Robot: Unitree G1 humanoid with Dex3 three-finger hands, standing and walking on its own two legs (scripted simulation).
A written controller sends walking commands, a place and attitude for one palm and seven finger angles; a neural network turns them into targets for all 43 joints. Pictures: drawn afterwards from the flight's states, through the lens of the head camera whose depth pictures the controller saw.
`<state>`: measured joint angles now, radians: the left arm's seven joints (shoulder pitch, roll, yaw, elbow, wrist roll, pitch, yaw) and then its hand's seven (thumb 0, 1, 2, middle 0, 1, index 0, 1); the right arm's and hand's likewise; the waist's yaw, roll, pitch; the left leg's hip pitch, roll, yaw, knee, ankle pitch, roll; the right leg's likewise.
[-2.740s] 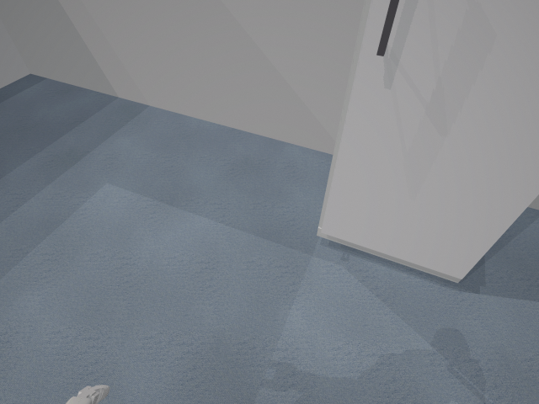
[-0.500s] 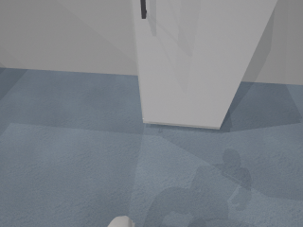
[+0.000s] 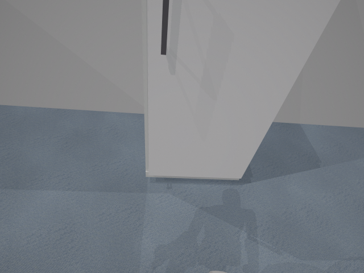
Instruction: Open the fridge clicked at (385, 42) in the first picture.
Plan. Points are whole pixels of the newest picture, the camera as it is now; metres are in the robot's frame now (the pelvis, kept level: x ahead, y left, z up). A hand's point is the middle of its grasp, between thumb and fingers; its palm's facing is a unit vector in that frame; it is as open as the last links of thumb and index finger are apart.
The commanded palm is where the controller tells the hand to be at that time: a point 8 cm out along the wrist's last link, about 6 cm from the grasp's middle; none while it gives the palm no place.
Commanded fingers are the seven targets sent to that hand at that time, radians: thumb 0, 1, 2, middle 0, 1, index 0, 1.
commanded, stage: take the last steps up to it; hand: left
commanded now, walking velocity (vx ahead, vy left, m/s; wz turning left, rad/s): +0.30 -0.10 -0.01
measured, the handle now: (165, 5) +0.76 +0.12 +0.26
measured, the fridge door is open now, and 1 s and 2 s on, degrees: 0 0 0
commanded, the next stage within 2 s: come to a stop and stand still in 0.54 s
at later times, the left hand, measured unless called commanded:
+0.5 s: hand (142, 225) +0.29 +0.11 -0.18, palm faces +0.09 -0.98 -0.18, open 7.1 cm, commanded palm none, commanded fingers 0.00 0.90 0.90 -0.20 -0.30 -0.20 -0.30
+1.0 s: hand (137, 232) +0.27 +0.13 -0.19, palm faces +0.09 -0.97 -0.20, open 7.4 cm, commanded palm none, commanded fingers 0.00 0.90 0.90 -0.20 -0.30 -0.20 -0.30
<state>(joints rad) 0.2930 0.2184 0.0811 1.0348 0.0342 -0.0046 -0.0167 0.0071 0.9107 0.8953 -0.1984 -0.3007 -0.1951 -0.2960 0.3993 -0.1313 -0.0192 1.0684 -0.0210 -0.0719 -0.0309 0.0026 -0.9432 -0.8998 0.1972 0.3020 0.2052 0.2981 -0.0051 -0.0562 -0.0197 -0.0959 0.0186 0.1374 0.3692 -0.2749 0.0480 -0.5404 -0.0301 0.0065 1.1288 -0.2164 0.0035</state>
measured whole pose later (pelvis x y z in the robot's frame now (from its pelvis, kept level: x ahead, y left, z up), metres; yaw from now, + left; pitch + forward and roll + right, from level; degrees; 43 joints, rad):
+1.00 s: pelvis +0.27 -0.05 -0.01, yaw +0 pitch -1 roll -1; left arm 0.26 0.15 0.06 1.05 0.02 0.04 0.03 0.01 0.91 0.89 -0.20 -0.30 -0.20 -0.30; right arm 0.06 -0.13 -0.05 0.99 -0.02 0.00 -0.04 -0.02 -0.94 -0.90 0.20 0.30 0.21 0.30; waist 0.03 0.01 0.13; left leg -0.32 0.09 0.15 0.50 -0.15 0.03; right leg -0.38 -0.03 -0.02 0.96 -0.54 0.02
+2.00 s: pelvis +0.23 -0.04 +0.00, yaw +2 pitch -2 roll +0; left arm 0.25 0.15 0.01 1.16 0.01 0.01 0.03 0.01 0.92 0.90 -0.20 -0.30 -0.20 -0.30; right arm 0.29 -0.13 0.00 1.14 -0.01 -0.02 -0.03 0.01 -0.93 -0.90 0.20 0.30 0.20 0.30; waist 0.01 -0.03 0.02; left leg -0.10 -0.02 0.11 0.40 -0.28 0.05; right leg -0.17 -0.08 -0.05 0.41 -0.20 0.06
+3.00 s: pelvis +0.23 -0.11 -0.01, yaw +3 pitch -1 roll +1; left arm 0.27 0.15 0.00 1.12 0.01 -0.02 0.02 0.01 0.92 0.89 -0.20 -0.30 -0.20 -0.30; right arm 0.29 -0.16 0.01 1.13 -0.02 -0.02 -0.02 0.01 -0.91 -0.90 0.19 0.30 0.20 0.30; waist 0.00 0.02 0.04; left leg -0.13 0.06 0.06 0.42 -0.27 -0.04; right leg -0.21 -0.01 -0.10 0.47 -0.24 -0.04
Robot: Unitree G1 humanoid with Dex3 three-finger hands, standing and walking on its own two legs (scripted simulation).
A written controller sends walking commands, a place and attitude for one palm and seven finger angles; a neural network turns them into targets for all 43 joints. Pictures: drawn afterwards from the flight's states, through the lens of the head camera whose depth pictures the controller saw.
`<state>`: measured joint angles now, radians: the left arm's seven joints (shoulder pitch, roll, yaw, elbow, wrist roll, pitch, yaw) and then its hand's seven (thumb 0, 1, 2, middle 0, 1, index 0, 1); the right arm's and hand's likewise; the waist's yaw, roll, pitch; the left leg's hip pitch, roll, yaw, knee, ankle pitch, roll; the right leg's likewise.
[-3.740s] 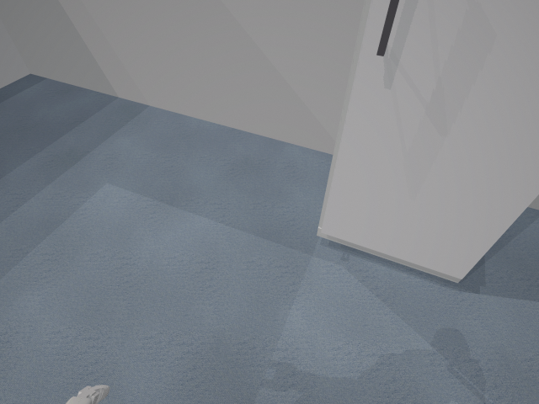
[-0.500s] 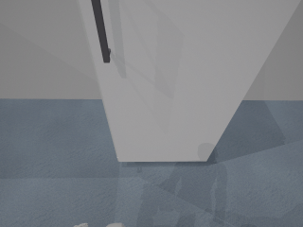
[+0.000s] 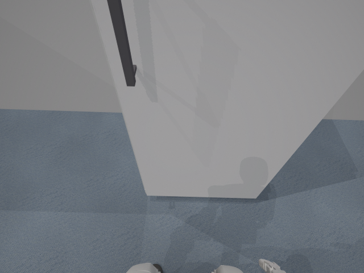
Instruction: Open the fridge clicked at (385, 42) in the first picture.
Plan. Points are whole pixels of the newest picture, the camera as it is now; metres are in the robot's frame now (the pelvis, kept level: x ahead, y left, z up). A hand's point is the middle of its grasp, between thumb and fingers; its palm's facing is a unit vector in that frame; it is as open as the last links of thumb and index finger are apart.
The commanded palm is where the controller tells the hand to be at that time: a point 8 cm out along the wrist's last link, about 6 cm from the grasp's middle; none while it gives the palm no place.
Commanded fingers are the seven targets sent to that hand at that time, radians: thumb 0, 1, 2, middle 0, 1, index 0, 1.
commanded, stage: come to a stop and stand still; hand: left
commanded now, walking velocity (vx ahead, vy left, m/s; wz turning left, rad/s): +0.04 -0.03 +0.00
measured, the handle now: (120, 15) +0.49 +0.16 +0.28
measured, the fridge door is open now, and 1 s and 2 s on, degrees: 0 0 0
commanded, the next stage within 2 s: look again from close up in 1.16 s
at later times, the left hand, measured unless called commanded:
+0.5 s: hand out of the picture -0.03 +0.15 -0.17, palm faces +0.14 -0.96 -0.22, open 7.3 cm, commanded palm none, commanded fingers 0.00 0.90 0.90 -0.20 -0.30 -0.20 -0.30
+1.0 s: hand out of the picture -0.04 +0.18 -0.18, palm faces +0.06 -0.98 -0.16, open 7.3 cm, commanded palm none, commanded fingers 0.00 0.90 0.90 -0.20 -0.30 -0.20 -0.30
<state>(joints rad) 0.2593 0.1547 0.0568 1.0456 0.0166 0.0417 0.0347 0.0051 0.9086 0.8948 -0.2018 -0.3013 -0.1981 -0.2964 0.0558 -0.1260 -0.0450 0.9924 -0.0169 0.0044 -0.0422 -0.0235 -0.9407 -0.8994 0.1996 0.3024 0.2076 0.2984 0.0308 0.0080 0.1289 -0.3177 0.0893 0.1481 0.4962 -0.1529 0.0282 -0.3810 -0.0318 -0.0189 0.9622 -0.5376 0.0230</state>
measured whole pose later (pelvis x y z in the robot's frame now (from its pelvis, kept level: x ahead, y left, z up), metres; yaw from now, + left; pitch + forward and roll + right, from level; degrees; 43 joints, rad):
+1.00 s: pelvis -0.04 +0.01 +0.01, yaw +1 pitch -2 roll +0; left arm 0.25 0.15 0.01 1.16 0.01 0.01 0.03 0.01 0.92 0.90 -0.20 -0.30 -0.20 -0.30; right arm 0.29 -0.13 0.00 1.14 -0.01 -0.02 -0.03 0.01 -0.93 -0.90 0.20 0.30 0.20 0.30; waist 0.01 -0.03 0.02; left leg -0.10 -0.02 0.11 0.40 -0.28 0.05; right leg -0.17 -0.08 -0.05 0.41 -0.20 0.06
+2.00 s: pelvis -0.04 -0.05 +0.00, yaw +2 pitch -1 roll +1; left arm 0.27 0.15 0.00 1.12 0.01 -0.02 0.02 0.01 0.92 0.89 -0.20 -0.30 -0.20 -0.30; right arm 0.29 -0.16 0.01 1.13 -0.02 -0.02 -0.02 0.01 -0.91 -0.90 0.19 0.30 0.20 0.30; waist 0.00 0.02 0.04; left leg -0.13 0.06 0.06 0.42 -0.27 -0.04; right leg -0.21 -0.01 -0.10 0.47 -0.24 -0.04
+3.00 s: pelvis +0.06 -0.03 +0.00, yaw +4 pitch -1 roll +1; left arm 0.30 0.14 0.05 1.06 0.02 -0.06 0.03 0.01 0.92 0.90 -0.20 -0.30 -0.20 -0.30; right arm 0.36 -0.11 -0.01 1.14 -0.01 0.00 -0.02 0.01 -0.91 -0.90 0.20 0.30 0.20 0.30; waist 0.02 0.01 0.07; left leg -0.38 0.04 0.07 1.02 -0.50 0.01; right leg -0.19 -0.03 -0.15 0.56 -0.37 -0.05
